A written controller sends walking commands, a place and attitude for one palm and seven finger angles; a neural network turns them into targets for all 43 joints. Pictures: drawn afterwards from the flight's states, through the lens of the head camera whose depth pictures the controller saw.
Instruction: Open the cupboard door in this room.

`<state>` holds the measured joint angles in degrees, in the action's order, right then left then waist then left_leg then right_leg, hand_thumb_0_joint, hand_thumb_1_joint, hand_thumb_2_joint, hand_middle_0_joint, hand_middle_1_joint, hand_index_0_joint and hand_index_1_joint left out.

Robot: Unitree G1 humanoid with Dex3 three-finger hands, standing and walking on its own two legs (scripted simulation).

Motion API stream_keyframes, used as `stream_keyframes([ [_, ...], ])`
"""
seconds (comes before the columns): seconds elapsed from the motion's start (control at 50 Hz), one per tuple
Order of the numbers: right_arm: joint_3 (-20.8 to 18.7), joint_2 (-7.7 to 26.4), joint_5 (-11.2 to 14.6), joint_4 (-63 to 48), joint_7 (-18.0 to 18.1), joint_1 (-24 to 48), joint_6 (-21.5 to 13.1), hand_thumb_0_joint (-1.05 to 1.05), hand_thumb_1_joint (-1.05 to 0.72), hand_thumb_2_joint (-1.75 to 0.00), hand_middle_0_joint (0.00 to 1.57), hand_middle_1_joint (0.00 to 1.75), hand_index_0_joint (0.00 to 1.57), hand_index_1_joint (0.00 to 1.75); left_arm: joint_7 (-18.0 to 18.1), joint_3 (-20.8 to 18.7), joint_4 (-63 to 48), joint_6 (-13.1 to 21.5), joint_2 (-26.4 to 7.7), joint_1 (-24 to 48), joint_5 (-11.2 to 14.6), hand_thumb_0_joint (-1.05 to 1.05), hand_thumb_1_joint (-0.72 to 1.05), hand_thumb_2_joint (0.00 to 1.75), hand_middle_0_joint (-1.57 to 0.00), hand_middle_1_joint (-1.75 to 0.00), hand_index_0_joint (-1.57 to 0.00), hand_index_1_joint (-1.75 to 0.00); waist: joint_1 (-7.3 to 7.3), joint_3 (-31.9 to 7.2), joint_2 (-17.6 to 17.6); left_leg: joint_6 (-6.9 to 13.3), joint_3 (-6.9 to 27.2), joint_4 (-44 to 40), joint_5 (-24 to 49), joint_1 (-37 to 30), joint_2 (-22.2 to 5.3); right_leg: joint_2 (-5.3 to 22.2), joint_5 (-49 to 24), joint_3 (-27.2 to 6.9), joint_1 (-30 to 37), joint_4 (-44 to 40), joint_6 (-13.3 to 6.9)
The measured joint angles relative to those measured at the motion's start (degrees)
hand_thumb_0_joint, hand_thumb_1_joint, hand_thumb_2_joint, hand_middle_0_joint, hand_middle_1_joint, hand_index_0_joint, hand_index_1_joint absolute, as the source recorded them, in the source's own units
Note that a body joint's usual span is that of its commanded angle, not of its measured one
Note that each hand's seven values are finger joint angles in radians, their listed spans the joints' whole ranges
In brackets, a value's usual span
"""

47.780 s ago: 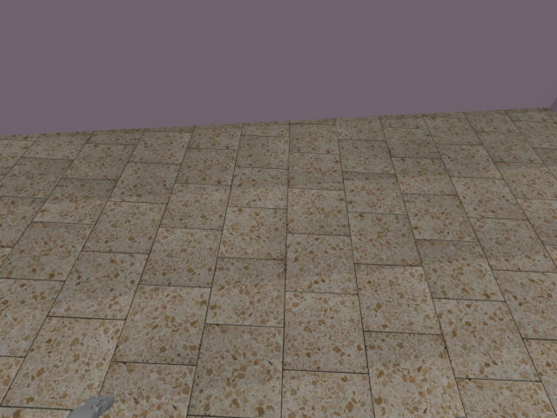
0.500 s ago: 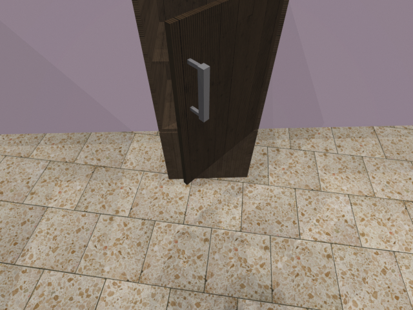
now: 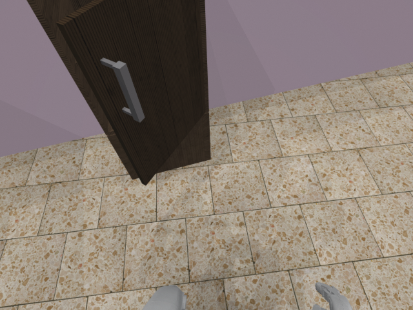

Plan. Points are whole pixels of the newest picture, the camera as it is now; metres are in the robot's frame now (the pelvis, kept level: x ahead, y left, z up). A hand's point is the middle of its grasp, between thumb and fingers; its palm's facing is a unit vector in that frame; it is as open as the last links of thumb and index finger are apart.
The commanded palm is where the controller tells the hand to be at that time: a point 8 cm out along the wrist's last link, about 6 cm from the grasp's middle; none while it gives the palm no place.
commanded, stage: walk to a spot facing it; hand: left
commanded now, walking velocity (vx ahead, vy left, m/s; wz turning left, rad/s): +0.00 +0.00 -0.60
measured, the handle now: (123, 91) +0.54 +0.24 +0.08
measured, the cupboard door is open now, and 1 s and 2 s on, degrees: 43 43 43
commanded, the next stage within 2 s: none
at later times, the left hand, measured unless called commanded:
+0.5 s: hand (119, 280) +0.18 +0.23 -0.17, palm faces -0.29 -0.93 -0.23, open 7.4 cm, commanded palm none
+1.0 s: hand (161, 260) +0.23 +0.14 -0.18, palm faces -0.56 -0.81 -0.19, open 7.4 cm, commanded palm none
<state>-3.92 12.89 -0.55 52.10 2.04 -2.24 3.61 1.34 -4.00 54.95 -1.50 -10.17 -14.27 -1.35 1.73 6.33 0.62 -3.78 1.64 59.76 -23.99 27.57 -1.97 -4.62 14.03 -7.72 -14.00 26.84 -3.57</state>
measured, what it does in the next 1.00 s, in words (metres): steps on the spot, turning right: left foot, then right foot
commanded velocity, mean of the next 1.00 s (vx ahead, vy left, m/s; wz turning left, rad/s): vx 0.03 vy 0.00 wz -0.60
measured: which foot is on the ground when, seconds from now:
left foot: up 0.00-0.18, down 0.20-0.60, up 0.62-0.90, down 0.92-1.00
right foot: down 0.00-0.20, up 0.22-0.58, down 0.60-0.92, up 0.94-1.00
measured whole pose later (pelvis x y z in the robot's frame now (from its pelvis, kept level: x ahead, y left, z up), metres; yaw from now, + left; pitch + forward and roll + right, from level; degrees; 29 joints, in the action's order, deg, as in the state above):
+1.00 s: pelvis +0.04 +0.04 -0.01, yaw -36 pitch +1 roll -1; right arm -1.4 10.6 -1.8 50.0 1.5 -12.4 0.8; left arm -1.0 -4.2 51.5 -4.2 -13.1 -8.7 -1.3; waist -0.8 4.9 -1.9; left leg -0.6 -3.9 34.7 -17.6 17.9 -4.3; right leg -2.8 27.3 -3.2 -25.9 52.1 1.1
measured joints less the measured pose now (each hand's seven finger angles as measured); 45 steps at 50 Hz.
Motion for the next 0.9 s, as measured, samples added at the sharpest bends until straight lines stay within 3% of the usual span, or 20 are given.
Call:
stream_keyframes([
  [0.12,0.6,-1.2,0.4,-1.6,0.0,1.2,-0.5,0.01,-0.91,-0.90,0.20,0.30,0.20,0.30,-0.2,-0.3,-1.1,-0.5,-0.5,-0.3,-0.4,0.00,0.91,0.90,-0.21,-0.30,-0.20,-0.30,1.00,-0.1,-1.6,0.4,0.4,-9.6,-1.4,-2.7,1.3,-0.8,0.3,-3.8,-0.3,0.5,1.2],
  [0.18,1.2,-1.8,0.7,-2.4,0.0,0.5,-1.5,0.01,-0.91,-0.90,0.20,0.30,0.20,0.30,-0.3,-0.7,-1.3,-1.1,-1.3,-0.4,-0.2,0.00,0.91,0.90,-0.21,-0.30,-0.20,-0.30,0.76,-0.7,-2.4,0.9,0.2,-21.4,3.5,-7.2,2.0,-1.4,1.5,-5.7,-1.5,2.9,2.6],
  [0.2,1.5,-1.6,0.6,-2.9,0.0,-0.4,-2.0,0.01,-0.91,-0.90,0.20,0.30,0.20,0.30,-0.4,-0.7,-1.6,-1.4,-1.5,-0.8,0.0,0.00,0.91,0.90,-0.21,-0.30,-0.20,-0.30,0.37,-1.6,-1.7,1.7,0.7,-27.0,6.0,-9.4,1.1,-2.5,2.5,-5.7,-2.5,4.6,3.0],
  [0.26,2.1,-2.2,-0.4,-3.0,0.2,-2.5,-2.7,0.00,-0.91,-0.90,0.20,0.30,0.20,0.30,-0.9,-1.2,-1.7,-2.1,-3.3,1.2,0.2,0.00,0.91,0.90,-0.21,-0.30,-0.20,-0.30,0.42,-0.7,-2.7,3.9,-0.9,-25.9,6.3,-9.9,0.6,-1.1,14.4,-0.7,-8.3,19.9,4.6],
  [0.32,2.9,-2.8,-1.2,-2.8,0.3,-5.7,-2.6,0.00,-0.91,-0.90,0.20,0.30,0.20,0.30,-1.8,-1.9,-2.4,-2.1,-5.0,2.8,-0.4,0.00,0.91,0.90,-0.20,-0.30,-0.20,-0.29,0.39,-0.2,-3.0,3.9,-2.7,-28.0,6.5,-12.0,-1.0,1.2,14.3,4.1,-13.4,33.8,6.0],
  [0.38,3.1,-2.8,-1.2,-2.1,0.4,-8.7,-2.4,0.00,-0.91,-0.90,0.21,0.30,0.20,0.30,-2.5,-2.1,-3.4,-2.1,-6.0,4.0,-0.2,0.00,0.91,0.90,-0.20,-0.30,-0.20,-0.29,0.08,0.0,-2.7,3.7,-4.6,-30.5,7.4,-13.8,-2.3,3.8,11.4,6.5,-16.0,38.9,6.9],
  [0.42,3.0,-2.5,-1.2,-1.5,0.4,-10.3,-2.4,0.00,-0.91,-0.90,0.21,0.30,0.20,0.30,-2.9,-2.0,-3.7,-2.2,-6.2,4.5,-0.1,0.00,0.91,0.90,-0.20,-0.30,-0.19,-0.29,-0.37,-0.1,-2.2,3.6,-6.2,-31.4,7.5,-14.7,-3.1,5.1,10.2,7.5,-15.9,37.0,7.1],
  [0.5,2.3,-1.3,-1.4,-0.6,0.1,-12.9,-2.4,0.01,-0.90,-0.90,0.21,0.30,0.20,0.30,-3.4,-1.3,-3.8,-2.5,-5.9,6.0,-0.1,0.00,0.91,0.90,-0.20,-0.30,-0.19,-0.29,-1.93,0.0,-1.0,2.9,-9.5,-30.8,6.3,-15.7,-4.7,6.7,10.3,9.7,-12.4,25.5,6.5],
  [0.54,1.9,-0.5,-1.4,-0.2,-0.2,-13.9,-2.2,0.01,-0.90,-0.90,0.21,0.30,0.20,0.30,-3.5,-0.8,-4.0,-2.3,-5.5,6.7,0.0,0.00,0.91,0.90,-0.20,-0.30,-0.19,-0.29,-2.79,0.1,-0.3,2.3,-11.1,-29.0,4.9,-15.6,-5.5,6.5,9.7,10.7,-9.5,18.7,5.7],
  [0.6,1.3,0.6,-0.8,0.3,-0.7,-15.7,-1.7,0.01,-0.90,-0.90,0.21,0.30,0.20,0.30,-3.4,-0.1,-4.7,-0.9,-5.5,7.2,-0.1,0.00,0.91,0.90,-0.20,-0.30,-0.19,-0.29,-3.53,-0.6,-0.2,1.0,-12.8,-21.9,1.5,-13.3,-6.6,6.1,1.3,10.9,-4.1,7.0,3.3],
  [0.66,0.6,2.3,-0.1,1.5,-0.5,-13.6,0.2,0.01,-0.91,-0.90,0.20,0.30,0.20,0.30,-2.0,0.6,-4.5,0.2,-3.7,8.3,0.2,0.00,0.91,0.90,-0.20,-0.30,-0.19,-0.29,-4.17,1.1,1.5,0.5,-6.9,-5.1,-6.5,-6.6,-5.3,4.6,3.4,9.6,-4.6,9.4,2.3],
  [0.72,0.3,2.3,0.0,1.4,-0.6,-11.7,0.8,0.01,-0.91,-0.90,0.20,0.30,0.20,0.30,-1.1,1.0,-4.7,-0.4,-2.6,7.9,0.0,0.00,0.91,0.90,-0.20,-0.30,-0.20,-0.29,-4.12,1.4,0.9,0.0,-4.8,2.1,-4.4,-2.0,-3.9,4.1,2.2,7.5,-3.5,6.8,2.5],
  [0.78,0.4,1.4,0.0,0.2,-0.9,-10.3,0.4,0.01,-0.91,-0.90,0.20,0.30,0.20,0.30,-0.9,1.2,-4.3,-0.9,-2.1,7.3,-0.3,0.00,0.91,0.90,-0.21,-0.30,-0.20,-0.30,-3.98,0.9,-0.5,-0.3,-4.3,-1.0,-2.0,-1.0,-2.9,3.8,0.7,5.2,-3.0,4.6,2.5],
  [0.9,1.0,-0.5,0.2,-1.8,-0.8,-8.7,-1.4,0.01,-0.91,-0.90,0.20,0.30,0.20,0.30,-1.5,0.9,-3.8,-1.6,-1.6,6.0,-0.2,0.00,0.91,0.90,-0.21,-0.30,-0.20,-0.30,-3.26,-0.4,-1.8,0.2,-3.8,-20.2,3.1,-7.1,-0.7,2.2,0.8,1.5,-4.5,5.7,3.7],
])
